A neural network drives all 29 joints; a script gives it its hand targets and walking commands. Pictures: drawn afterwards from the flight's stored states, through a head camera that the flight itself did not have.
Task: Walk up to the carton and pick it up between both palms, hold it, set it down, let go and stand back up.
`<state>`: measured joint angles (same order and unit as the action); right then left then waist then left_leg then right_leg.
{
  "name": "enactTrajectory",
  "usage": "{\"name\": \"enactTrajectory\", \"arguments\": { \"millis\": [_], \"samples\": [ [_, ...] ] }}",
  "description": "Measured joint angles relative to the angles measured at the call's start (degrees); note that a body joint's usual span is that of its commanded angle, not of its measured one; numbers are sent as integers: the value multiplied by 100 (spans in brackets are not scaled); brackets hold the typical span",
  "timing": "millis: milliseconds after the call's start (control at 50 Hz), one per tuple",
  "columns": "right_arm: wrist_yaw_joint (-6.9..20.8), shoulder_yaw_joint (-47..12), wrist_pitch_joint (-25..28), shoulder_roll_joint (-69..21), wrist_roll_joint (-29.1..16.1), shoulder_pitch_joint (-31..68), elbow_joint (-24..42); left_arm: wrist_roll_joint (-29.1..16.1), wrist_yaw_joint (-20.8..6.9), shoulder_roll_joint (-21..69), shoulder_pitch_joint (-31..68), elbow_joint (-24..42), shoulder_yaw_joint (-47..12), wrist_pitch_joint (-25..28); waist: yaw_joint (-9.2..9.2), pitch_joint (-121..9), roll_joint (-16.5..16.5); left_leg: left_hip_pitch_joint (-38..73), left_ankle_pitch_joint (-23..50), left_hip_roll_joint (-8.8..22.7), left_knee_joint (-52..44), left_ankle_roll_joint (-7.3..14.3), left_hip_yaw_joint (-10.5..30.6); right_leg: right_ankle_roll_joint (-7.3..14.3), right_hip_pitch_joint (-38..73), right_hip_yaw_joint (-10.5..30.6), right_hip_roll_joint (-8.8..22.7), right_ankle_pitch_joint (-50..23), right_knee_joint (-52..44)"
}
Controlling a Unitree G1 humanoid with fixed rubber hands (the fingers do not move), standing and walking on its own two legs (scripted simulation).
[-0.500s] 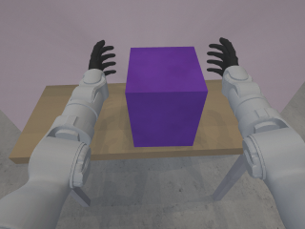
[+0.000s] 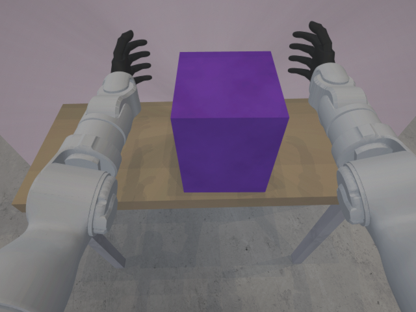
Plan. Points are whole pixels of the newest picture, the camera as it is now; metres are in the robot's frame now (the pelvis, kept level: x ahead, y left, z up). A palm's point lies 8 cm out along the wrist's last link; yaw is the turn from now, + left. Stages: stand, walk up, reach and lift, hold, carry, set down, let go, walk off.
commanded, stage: set down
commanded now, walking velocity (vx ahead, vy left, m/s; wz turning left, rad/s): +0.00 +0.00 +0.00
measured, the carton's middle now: (224, 125) +0.51 +0.01 +0.05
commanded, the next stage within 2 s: let go in 0.18 s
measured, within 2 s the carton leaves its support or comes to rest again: neither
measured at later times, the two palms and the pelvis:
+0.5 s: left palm (106, 48) +0.48 +0.21 +0.25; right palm (324, 36) +0.51 -0.15 +0.26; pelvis +0.00 +0.00 +0.00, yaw +0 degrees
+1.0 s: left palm (107, 60) +0.46 +0.21 +0.24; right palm (313, 44) +0.51 -0.13 +0.25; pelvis +0.00 +0.00 +0.00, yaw +0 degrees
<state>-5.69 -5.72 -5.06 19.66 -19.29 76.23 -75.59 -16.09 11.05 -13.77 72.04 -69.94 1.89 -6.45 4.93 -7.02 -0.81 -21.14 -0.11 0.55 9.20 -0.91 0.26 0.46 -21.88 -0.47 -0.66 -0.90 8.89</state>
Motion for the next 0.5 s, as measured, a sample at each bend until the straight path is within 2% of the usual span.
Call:
{"name": "enactTrajectory", "arguments": {
  "millis": [240, 500],
  "samples": [
    [7, -53, -111, 154, -46, 413, -34, -208, -97, -181, 547, -175, -74, -47, 33, -15, 20, -186, 79, -21, -62, 5, 10, -21, -191, -8, 22, -62, -40],
    [125, 21, -394, 311, -39, 956, -302, -124, -234, -375, 926, -383, 18, -336, 158, -69, 19, -43, 170, -18, -292, 0, -23, -31, -53, 27, 18, -166, -279]
  ]
}}
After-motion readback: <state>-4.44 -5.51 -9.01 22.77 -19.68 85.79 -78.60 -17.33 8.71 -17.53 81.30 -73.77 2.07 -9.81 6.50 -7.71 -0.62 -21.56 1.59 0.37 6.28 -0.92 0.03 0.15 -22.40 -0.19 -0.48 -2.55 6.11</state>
